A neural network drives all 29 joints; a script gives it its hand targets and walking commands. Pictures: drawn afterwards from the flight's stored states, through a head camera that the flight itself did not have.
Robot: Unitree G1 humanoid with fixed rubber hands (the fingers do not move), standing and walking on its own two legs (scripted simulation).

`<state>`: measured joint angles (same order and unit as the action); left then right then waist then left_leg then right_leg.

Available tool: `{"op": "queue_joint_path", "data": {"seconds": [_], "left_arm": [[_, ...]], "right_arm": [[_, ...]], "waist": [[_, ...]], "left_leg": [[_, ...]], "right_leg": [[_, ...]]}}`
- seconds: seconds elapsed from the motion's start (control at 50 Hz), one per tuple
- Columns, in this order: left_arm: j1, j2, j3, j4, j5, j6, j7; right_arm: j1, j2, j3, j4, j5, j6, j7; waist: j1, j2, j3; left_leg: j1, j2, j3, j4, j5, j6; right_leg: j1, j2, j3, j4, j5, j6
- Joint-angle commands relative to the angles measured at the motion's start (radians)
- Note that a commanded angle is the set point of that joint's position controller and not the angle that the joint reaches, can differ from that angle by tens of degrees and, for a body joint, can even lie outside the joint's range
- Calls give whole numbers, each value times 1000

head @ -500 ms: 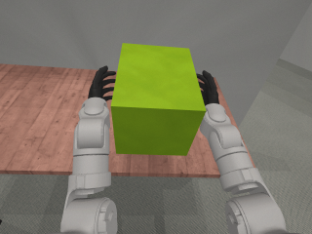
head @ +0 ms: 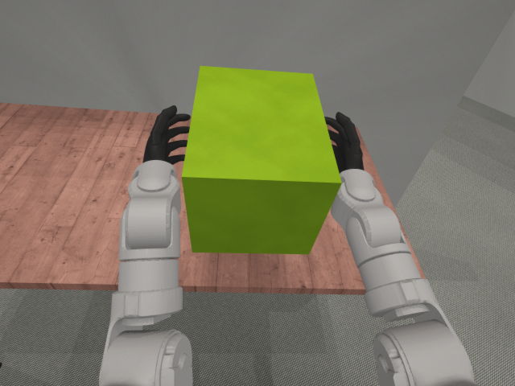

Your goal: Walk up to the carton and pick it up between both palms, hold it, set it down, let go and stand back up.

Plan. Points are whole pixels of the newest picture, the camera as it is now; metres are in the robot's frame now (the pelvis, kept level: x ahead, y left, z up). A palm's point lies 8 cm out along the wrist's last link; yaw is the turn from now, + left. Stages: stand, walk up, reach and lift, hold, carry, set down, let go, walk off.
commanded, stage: hold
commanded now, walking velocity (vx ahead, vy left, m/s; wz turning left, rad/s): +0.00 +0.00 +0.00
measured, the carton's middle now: (254, 160) +0.39 +0.01 +0.17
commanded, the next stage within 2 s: none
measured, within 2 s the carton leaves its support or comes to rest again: neither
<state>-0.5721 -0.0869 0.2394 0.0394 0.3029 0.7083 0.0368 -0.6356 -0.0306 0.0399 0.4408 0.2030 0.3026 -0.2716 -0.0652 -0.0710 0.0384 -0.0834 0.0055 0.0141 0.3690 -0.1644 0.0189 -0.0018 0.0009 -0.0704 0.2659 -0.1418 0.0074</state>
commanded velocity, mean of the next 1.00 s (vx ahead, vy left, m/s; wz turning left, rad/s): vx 0.00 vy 0.00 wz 0.00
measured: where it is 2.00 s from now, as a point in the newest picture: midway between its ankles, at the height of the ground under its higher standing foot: outside the picture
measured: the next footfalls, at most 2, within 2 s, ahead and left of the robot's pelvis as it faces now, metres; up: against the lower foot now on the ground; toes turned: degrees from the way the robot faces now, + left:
none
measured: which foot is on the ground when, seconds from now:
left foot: down 0.00-1.00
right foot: down 0.00-1.00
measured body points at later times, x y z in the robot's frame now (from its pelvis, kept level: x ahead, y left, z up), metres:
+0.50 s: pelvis +0.00 +0.00 +0.00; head -0.04 +0.03 +0.45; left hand +0.37 +0.14 +0.18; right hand +0.38 -0.13 +0.18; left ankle +0.03 +0.10 -0.75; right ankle +0.01 -0.12 -0.75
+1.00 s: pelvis -0.01 +0.00 +0.00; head -0.04 +0.03 +0.45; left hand +0.37 +0.14 +0.18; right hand +0.37 -0.13 +0.18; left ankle +0.03 +0.10 -0.75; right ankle +0.01 -0.12 -0.75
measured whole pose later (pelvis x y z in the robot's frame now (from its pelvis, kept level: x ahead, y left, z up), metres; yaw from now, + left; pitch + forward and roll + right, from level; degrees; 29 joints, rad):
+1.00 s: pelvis -0.01 +0.00 +0.00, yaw +0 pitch -8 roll -1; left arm -0.59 -0.09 0.26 0.09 0.32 0.71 0.02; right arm -0.64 -0.02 0.03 0.48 0.18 0.31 -0.27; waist -0.06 -0.07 0.05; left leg -0.07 0.01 0.02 0.35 -0.15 0.01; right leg 0.00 0.00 -0.07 0.27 -0.14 0.00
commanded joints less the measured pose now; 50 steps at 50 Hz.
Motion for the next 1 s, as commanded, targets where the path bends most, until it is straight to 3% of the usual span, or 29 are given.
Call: {"op": "queue_joint_path", "data": {"seconds": [0.0,0.02,0.04,0.08,0.1,0.18,0.2,0.22,0.24,0.3,0.38,0.44,0.46,0.5,0.52,0.54,0.56,0.66,0.7,0.74,0.76,0.78,0.8,0.82,0.9,0.94,0.96,0.98], "left_arm": [[-648,-582,-584,-104,-148,-51,-135],[-642,-577,-569,-119,-141,-50,-135],[-643,-573,-560,-83,-134,-41,-138],[-655,-565,-543,-93,-126,-37,-141],[-675,-568,-555,-93,-129,-37,-142],[-677,-610,-610,-134,-181,-66,-132],[-675,-631,-639,-163,-189,-74,-129],[-676,-628,-641,-171,-194,-75,-120],[-691,-591,-640,-163,-190,-73,-117],[-649,-557,-581,-89,-155,-56,-128],[-708,-583,-553,-11,-136,-63,-135],[-718,-594,-561,-38,-165,-69,-133],[-720,-611,-595,-67,-184,-76,-134],[-709,-611,-610,-111,-185,-87,-129],[-689,-604,-598,-98,-177,-81,-129],[-675,-583,-586,-101,-169,-75,-132],[-678,-574,-586,-135,-175,-71,-135],[-667,-535,-522,-23,-120,-48,-154],[-663,-560,-521,-47,-122,-49,-157],[-706,-571,-559,-91,-157,-68,-157],[-708,-588,-582,-102,-158,-75,-153],[-703,-588,-570,-72,-161,-75,-148],[-712,-580,-574,-69,-157,-79,-146],[-707,-596,-569,-81,-153,-76,-145],[-685,-587,-562,-35,-144,-65,-149],[-719,-577,-555,-31,-143,-68,-151],[-719,-603,-567,-49,-142,-74,-150],[-716,-602,-572,-55,-154,-77,-144]], "right_arm": [[-782,629,380,-349,57,-75,94],[-779,617,381,-330,69,-69,95],[-781,628,378,-310,55,-63,99],[-799,618,363,-301,50,-65,104],[-827,625,369,-332,42,-71,108],[-878,675,436,-438,79,-104,102],[-866,672,440,-472,81,-104,101],[-858,668,440,-453,95,-99,101],[-839,648,423,-431,92,-90,100],[-811,643,397,-373,66,-74,100],[-874,641,343,-303,34,-87,116],[-896,660,375,-335,51,-96,117],[-887,675,389,-367,60,-100,110],[-879,675,429,-392,94,-104,101],[-868,674,430,-400,95,-100,95],[-854,663,436,-396,101,-90,90],[-829,654,437,-406,103,-85,86],[-804,630,365,-264,59,-62,100],[-833,651,372,-312,39,-75,104],[-855,675,395,-345,55,-89,102],[-870,671,404,-374,75,-96,101],[-877,660,390,-363,73,-94,98],[-889,672,399,-366,70,-95,96],[-862,671,384,-363,62,-91,96],[-846,650,365,-318,39,-88,98],[-880,662,364,-323,38,-91,108],[-876,665,366,-325,42,-96,110],[-871,680,373,-336,36,-99,111]], "waist": [[-36,114,-460],[-29,130,-437],[-15,110,-406],[-27,112,-398],[-11,118,-424],[1,71,-544],[-16,87,-577],[-1,101,-581],[-25,111,-572],[-6,83,-460],[0,101,-425],[2,64,-510],[-13,83,-550],[8,94,-590],[-19,103,-581],[-4,93,-547],[-18,76,-542],[-2,82,-366],[6,65,-389],[-10,78,-486],[0,105,-518],[-15,95,-507],[0,106,-497],[-14,99,-483],[-20,81,-437],[-2,73,-460],[3,102,-467],[1,75,-490]], "left_leg": [[235,-25,-17,-14,294,-59],[223,-26,-12,-20,289,-59],[219,-22,-7,-23,266,-55],[207,-22,-8,-31,239,-52],[205,-20,0,-34,239,-50],[247,-26,-16,7,347,-49],[260,-26,-27,18,392,-60],[254,-28,-34,25,392,-65],[260,-27,-23,26,364,-68],[211,-29,-9,-31,240,-43],[173,-32,6,-62,115,-30],[211,-23,-6,-35,196,-30],[226,-27,-14,-9,254,-42],[251,-32,-15,11,331,-49],[255,-41,-14,23,338,-55],[251,-41,-16,17,344,-54],[246,-42,-20,14,333,-46],[174,-26,9,-62,133,-32],[183,-28,12,-57,150,-25],[214,-33,-6,-26,250,-33],[223,-37,-3,-10,269,-46],[221,-37,-7,-10,264,-46],[232,-32,-10,-11,249,-47],[225,-37,-3,-10,247,-46],[205,-27,-6,-37,218,-46],[197,-31,-1,-52,152,-29],[184,-29,-2,-52,158,-33],[199,-26,-7,-40,198,-34]], "right_leg": [[32,57,2,-18,173,41],[46,60,0,-23,157,40],[29,57,-6,-19,130,42],[49,60,-3,-27,108,36],[36,58,-6,-24,112,33],[70,64,6,-2,248,40],[81,76,-3,-1,266,42],[81,77,3,1,251,40],[64,75,-1,-8,247,40],[21,56,10,-19,141,46],[6,47,10,-39,-17,33],[14,55,8,-22,102,38],[36,55,10,-12,163,38],[58,60,7,-1,257,49],[79,62,8,-4,280,56],[91,61,11,2,287,61],[81,60,6,-3,303,69],[17,46,8,-36,60,52],[24,45,0,-29,87,47],[54,50,5,-15,189,50],[40,53,9,-9,202,49],[46,49,10,-7,182,47],[36,52,7,-19,173,47],[25,55,4,-20,163,49],[18,51,4,-25,106,44],[13,43,7,-28,50,42],[19,45,1,-27,46,36],[27,49,1,-27,90,41]]}}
